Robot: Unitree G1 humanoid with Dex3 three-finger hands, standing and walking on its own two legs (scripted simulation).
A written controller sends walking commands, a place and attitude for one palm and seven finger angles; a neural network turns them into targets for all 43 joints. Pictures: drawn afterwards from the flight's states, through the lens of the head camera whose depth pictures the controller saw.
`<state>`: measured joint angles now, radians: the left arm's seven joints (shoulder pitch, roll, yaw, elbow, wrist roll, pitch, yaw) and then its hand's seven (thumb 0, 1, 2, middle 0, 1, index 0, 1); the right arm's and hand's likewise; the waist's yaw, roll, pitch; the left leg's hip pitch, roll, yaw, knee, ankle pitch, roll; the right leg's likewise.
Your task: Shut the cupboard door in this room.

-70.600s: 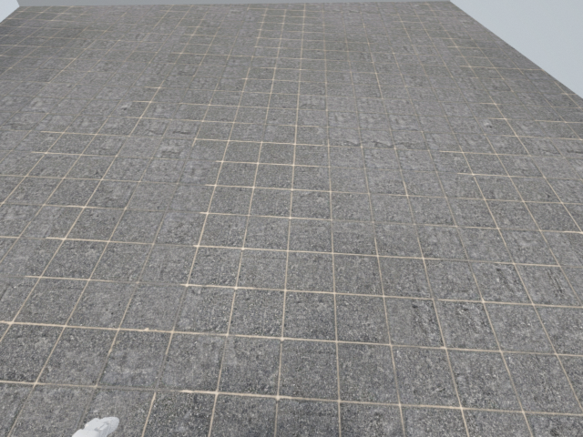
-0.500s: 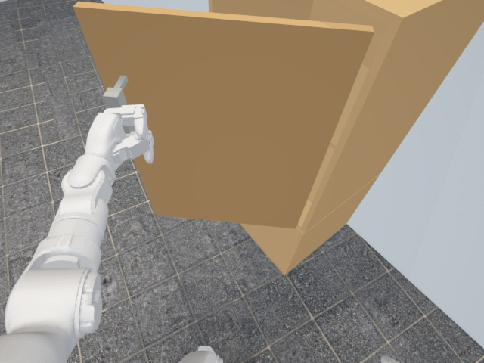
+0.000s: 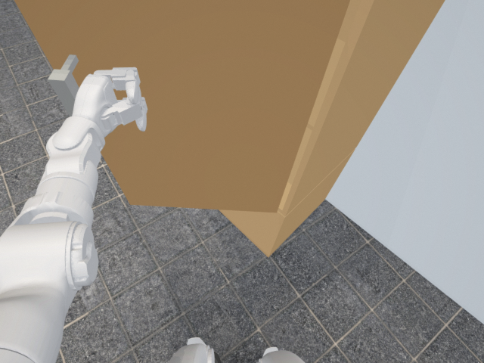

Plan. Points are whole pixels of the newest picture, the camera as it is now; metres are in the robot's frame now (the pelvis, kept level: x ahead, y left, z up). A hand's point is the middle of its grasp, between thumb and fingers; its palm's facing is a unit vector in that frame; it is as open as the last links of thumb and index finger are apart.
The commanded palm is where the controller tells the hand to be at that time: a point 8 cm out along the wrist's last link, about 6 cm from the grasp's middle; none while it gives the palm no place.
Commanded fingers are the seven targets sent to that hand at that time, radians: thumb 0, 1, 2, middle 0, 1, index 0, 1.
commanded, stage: push the door shut along its arc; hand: left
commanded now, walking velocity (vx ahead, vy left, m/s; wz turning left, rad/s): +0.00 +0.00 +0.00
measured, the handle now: (82, 99) +0.53 +0.22 +0.12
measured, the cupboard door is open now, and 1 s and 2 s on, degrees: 43 27 27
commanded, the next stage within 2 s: pull the fist back off the door in 0.64 s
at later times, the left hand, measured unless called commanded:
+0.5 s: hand (153, 96) +0.52 +0.10 +0.13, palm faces -0.32 -0.95 +0.00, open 3.6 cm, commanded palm +0.55 +0.12 +0.12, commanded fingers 0.00 0.90 0.90 -1.30 -1.50 -1.30 -1.50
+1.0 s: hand (186, 77) +0.57 +0.05 +0.12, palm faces +0.12 -0.99 -0.02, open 3.2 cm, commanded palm +0.53 +0.09 +0.12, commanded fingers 0.00 0.90 0.90 -1.30 -1.50 -1.30 -1.50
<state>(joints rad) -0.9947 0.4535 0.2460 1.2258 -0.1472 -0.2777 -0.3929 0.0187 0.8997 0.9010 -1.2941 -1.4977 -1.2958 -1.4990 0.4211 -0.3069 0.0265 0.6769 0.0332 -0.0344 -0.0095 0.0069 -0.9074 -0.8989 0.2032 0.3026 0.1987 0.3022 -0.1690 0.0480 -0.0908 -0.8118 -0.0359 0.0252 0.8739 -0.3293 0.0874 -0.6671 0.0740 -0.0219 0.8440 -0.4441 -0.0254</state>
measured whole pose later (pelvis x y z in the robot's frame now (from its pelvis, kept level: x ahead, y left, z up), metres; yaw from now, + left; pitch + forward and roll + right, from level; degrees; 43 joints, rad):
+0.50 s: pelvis +0.00 -0.02 -0.01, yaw +2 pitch +19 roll -3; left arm -1.21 0.48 0.14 1.31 -0.17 -0.20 -0.44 0.04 1.02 1.02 -1.29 -1.50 -1.30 -1.50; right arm 0.35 -0.31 0.03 0.74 0.02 -0.10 -0.04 0.00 -0.91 -0.90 0.20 0.30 0.20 0.30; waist -0.17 0.05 -0.09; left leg -0.95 -0.04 -0.02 0.96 -0.34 0.07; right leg -0.79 0.08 -0.08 0.92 -0.47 -0.05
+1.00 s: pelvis +0.00 -0.02 -0.03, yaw +0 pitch +24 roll -3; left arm -1.23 0.33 0.32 1.27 0.04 -0.26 0.19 0.03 0.91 0.95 -1.29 -1.50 -1.29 -1.50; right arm 0.47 -0.26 0.01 0.71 -0.06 -0.09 0.10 0.00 -0.91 -0.90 0.20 0.30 0.20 0.30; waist -0.21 0.08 -0.15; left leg -1.05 -0.01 0.00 1.01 -0.37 0.05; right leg -0.90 0.10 -0.05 0.99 -0.50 -0.06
